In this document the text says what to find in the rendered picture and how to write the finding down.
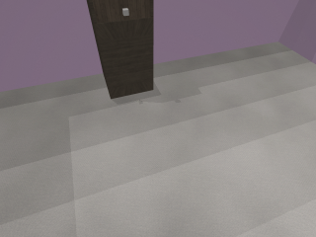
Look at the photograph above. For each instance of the cabinet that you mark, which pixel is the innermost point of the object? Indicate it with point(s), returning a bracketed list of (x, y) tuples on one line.
[(126, 51)]

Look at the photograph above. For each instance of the drawer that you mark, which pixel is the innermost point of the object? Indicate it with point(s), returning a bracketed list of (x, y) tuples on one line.
[(111, 10)]

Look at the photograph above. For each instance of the handle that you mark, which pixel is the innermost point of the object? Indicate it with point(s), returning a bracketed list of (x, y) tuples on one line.
[(125, 11)]

